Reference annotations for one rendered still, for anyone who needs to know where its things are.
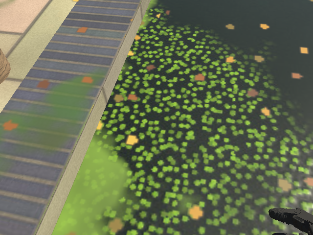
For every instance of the robot right hand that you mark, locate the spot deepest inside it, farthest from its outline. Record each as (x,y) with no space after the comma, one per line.
(299,218)

